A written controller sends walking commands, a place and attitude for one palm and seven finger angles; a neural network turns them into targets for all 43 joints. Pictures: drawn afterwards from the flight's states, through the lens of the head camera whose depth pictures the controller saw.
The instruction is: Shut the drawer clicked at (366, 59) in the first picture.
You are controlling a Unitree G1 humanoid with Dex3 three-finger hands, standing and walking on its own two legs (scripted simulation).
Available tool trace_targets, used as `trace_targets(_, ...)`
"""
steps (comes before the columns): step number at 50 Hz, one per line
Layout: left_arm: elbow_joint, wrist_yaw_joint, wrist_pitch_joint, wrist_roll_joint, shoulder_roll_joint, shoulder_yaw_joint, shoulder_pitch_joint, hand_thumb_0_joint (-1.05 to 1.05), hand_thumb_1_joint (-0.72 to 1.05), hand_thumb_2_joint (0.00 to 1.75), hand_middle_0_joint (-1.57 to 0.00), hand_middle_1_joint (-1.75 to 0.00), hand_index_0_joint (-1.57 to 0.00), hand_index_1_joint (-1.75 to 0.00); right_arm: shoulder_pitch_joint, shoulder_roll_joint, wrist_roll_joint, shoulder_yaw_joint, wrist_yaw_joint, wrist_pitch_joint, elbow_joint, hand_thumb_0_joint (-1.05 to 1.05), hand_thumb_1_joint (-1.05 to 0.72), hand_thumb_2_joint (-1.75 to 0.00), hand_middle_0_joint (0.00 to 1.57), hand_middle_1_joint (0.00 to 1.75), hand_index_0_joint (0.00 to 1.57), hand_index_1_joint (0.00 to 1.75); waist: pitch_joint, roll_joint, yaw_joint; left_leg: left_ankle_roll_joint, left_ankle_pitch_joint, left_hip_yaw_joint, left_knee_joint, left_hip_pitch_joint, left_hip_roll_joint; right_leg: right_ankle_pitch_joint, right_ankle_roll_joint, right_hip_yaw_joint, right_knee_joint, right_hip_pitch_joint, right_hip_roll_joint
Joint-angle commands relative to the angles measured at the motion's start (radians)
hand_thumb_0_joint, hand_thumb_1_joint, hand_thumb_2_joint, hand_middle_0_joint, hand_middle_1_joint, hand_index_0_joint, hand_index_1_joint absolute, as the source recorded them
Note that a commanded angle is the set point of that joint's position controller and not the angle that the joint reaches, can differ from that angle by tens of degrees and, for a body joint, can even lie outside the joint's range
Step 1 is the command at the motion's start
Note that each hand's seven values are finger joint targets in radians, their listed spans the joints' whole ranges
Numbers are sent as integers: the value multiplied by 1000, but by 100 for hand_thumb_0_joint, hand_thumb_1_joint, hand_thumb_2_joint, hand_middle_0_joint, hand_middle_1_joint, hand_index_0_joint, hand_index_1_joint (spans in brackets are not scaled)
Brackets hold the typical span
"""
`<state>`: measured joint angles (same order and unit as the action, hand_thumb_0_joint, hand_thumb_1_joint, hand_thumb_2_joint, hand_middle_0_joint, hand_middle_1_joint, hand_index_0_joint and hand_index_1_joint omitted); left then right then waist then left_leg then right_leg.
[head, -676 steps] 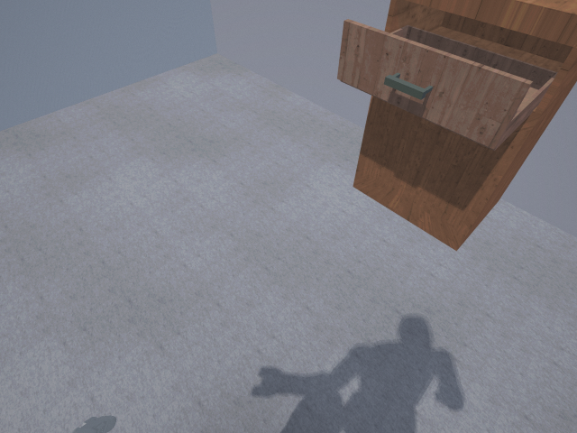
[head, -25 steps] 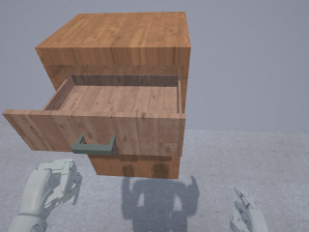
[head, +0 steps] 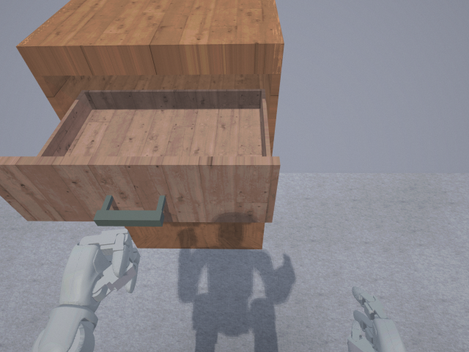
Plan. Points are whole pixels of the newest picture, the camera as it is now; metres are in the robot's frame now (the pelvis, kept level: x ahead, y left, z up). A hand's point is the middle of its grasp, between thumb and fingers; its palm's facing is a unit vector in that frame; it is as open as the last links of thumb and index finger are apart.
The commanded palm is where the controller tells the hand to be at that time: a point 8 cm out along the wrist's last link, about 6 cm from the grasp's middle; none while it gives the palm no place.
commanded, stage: bring the fist close to the handle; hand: left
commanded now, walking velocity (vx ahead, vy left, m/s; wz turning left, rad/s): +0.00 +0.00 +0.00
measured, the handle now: (132, 209) +0.36 +0.21 +0.04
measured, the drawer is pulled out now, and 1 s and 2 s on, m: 0.29 0.29 0.17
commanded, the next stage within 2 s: push the drawer shut in 0.82 s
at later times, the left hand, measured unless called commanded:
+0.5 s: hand (149, 257) +0.26 +0.16 +0.04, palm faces +0.00 -1.00 -0.04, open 3.3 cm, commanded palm +0.24 +0.22 +0.04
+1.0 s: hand (146, 255) +0.27 +0.16 +0.04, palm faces +0.02 -1.00 -0.05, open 3.3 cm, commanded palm +0.25 +0.22 +0.04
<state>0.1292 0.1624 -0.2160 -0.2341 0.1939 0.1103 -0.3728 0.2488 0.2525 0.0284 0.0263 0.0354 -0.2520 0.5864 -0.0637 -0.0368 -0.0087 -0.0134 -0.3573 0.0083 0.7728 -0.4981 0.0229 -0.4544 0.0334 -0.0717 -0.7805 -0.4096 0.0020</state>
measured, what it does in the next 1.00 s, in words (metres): stands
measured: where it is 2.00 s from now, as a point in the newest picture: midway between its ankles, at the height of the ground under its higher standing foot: outside the picture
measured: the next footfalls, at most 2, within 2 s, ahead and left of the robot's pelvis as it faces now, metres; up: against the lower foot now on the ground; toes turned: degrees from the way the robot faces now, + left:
none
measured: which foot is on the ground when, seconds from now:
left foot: down 0.00-1.00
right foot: down 0.00-1.00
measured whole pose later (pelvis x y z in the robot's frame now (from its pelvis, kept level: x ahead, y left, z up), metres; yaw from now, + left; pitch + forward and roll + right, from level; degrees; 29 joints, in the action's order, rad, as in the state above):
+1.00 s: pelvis -0.01 +0.00 -0.02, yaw +0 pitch +10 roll +0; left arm -0.11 0.12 -0.35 -0.21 0.20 0.11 -0.18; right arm 0.22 0.26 0.02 0.01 0.02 -0.12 0.57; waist -0.09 -0.03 -0.02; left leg -0.01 -0.40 0.01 0.92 -0.69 0.03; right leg -0.50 0.04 -0.07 -0.92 -0.60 0.00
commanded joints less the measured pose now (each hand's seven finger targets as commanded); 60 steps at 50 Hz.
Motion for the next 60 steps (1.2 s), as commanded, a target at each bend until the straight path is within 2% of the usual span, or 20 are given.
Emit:
trace_targets(1, 206, -29, -97, 2, 84, 46, 72, 0, 90, 90, -140, -160, -140, -160, -87, 111, 1, -49, 2, -41, -170, 0, -90, -90, 20, 30, 20, 30, -156, 31, 6, 37, 235, -11, -59, 127, -26, 362, -31, 14, 98, -33, 1)
trace_targets(5, 161, -41, -123, 14, 91, 40, 130, 0, 90, 90, -140, -160, -140, -160, -87, 118, -2, -51, 0, -21, -165, 0, -90, -90, 20, 30, 20, 30, -135, 43, -10, 36, 182, -13, -39, 83, -26, 303, -30, 22, 85, -80, -2)
trace_targets(10, 130, -47, -155, 18, 93, 49, 151, 0, 90, 90, -140, -160, -140, -160, -77, 117, -7, -55, -3, -1, -164, 0, -90, -90, 20, 30, 20, 30, -206, 23, -3, 36, 206, -13, -9, 71, -26, 326, -25, 24, 49, -81, -2)
trace_targets(14, 59, -42, -169, 18, 107, 60, 233, 0, 90, 90, -140, -160, -140, -160, -83, 120, -6, -55, -1, 18, -152, 0, -90, -90, 20, 30, 20, 30, -185, 36, -15, 35, 168, -14, 11, 28, -24, 283, -25, 31, 39, -119, -5)
trace_targets(15, 51, -37, -174, 17, 78, 28, 262, 0, 90, 90, -140, -160, -140, -160, -87, 117, -6, -54, -2, 20, -152, 0, -90, -90, 20, 30, 20, 30, -188, 20, -23, 36, 162, -15, 17, 28, -26, 279, -25, 32, 33, -133, -4)
trace_targets(18, 34, -30, -184, 16, 68, 12, 289, 0, 90, 90, -140, -160, -140, -160, -82, 119, -6, -58, -4, 24, -157, 0, -90, -90, 20, 30, 20, 30, -228, 4, -19, 34, 171, -20, 31, 26, -23, 284, -23, 28, 11, -143, -4)
trace_targets(19, 5, -35, -183, 21, 101, 43, 291, 0, 90, 90, -140, -160, -140, -160, -75, 124, -9, -59, -4, 29, -151, 0, -90, -90, 20, 30, 20, 30, -232, 22, -16, 35, 168, -20, 37, 10, -22, 279, -23, 32, 8, -141, -5)
trace_targets(21, -33, -36, -185, 22, 85, 28, 357, 0, 90, 90, -140, -160, -140, -160, -80, 122, -8, -57, -3, 41, -149, 0, -90, -90, 20, 30, 20, 30, -226, 47, -29, 36, 147, -21, 51, -14, -24, 264, -27, 37, 1, -165, -3)
trace_targets(24, -26, -47, -192, 20, 149, 90, 369, 0, 90, 90, -140, -160, -140, -160, -84, 125, -7, -60, 0, 53, -157, 0, -90, -90, 20, 30, 20, 30, -262, 30, -5, 38, 139, -15, 44, -15, -22, 244, -24, 51, 8, -132, -5)
trace_targets(26, -6, -52, -192, 14, 138, 88, 357, 0, 90, 90, -140, -160, -140, -160, -85, 117, -6, -59, -3, 57, -167, 0, -90, -90, 20, 30, 20, 30, -297, 9, 2, 37, 172, -11, 37, 9, -22, 287, -23, 48, 5, -99, -2)
trace_targets(27, -6, -53, -191, 11, 125, 79, 343, 0, 90, 90, -140, -160, -140, -160, -85, 114, -5, -58, -4, 61, -169, 0, -90, -90, 20, 30, 20, 30, -294, 0, 2, 37, 189, -7, 38, 16, -22, 313, -23, 49, 7, -95, -3)
trace_targets(29, -40, -53, -183, 13, 142, 98, 302, 0, 90, 90, -140, -160, -140, -160, -76, 119, -5, -59, -5, 69, -166, 0, -90, -90, 20, 30, 20, 30, -273, 42, 0, 38, 199, -7, 37, 0, -19, 336, -26, 48, 12, -86, -5)
trace_targets(30, -34, -49, -180, 10, 104, 63, 310, 0, 90, 90, -140, -160, -140, -160, -81, 115, -4, -57, -7, 72, -168, 0, -90, -90, 20, 30, 20, 30, -265, 21, -8, 38, 197, -4, 37, 4, -21, 341, -28, 47, 11, -97, -3)
trace_targets(35, -39, -44, -176, 11, 97, 45, 309, 0, 90, 90, -140, -160, -140, -160, -76, 122, -1, -60, -5, 78, -176, 0, -90, -90, 20, 30, 20, 30, -222, 49, -20, 38, 146, -9, 34, -15, -21, 282, -31, 47, 26, -127, -3)
trace_targets(44, -2, -60, -207, 14, 134, 79, 318, 0, 90, 90, -140, -160, -140, -160, -78, 119, -5, -61, -1, 82, -170, 0, -90, -90, 20, 30, 20, 30, -251, 38, -13, 40, 159, -4, 44, -16, -23, 301, -30, 60, 18, -106, -1)
trace_targets(46, -7, -53, -205, 12, 106, 54, 313, 0, 90, 90, -140, -160, -140, -160, -84, 116, -3, -59, -3, 83, -174, 0, -90, -90, 20, 30, 20, 30, -243, 19, -15, 39, 158, -6, 42, -12, -23, 301, -29, 55, 16, -115, 1)
trace_targets(49, -46, -47, -200, 11, 153, 93, 378, 0, 90, 90, -140, -160, -140, -160, -73, 126, -2, -61, 4, 88, -153, 0, -90, -90, 20, 30, 20, 30, -240, 55, -30, 42, 160, -8, 55, -23, -21, 312, -33, 63, 20, -119, 0)
trace_targets(51, -61, -35, -195, 3, 135, 76, 442, 0, 90, 90, -140, -160, -140, -160, -81, 122, 1, -58, 6, 88, -150, 0, -90, -90, 20, 30, 20, 30, -238, 33, -39, 40, 138, -6, 58, -30, -25, 291, -36, 73, 27, -127, 6)
trace_targets(59, -163, -16, -179, -13, 185, 133, 564, 0, 90, 90, -140, -160, -140, -160, -67, 133, 3, -60, 15, 92, -126, 0, -90, -90, 20, 30, 20, 30, -276, 47, -34, 41, 169, -13, 58, -19, -22, 323, -34, 72, 23, -110, 3)
trace_targets(60, -166, -11, -179, -15, 148, 101, 580, 0, 90, 90, -140, -160, -140, -160, -70, 128, 4, -59, 14, 91, -128, 0, -90, -90, 20, 30, 20, 30, -281, 40, -39, 41, 168, -9, 55, -11, -24, 328, -36, 71, 24, -111, 6)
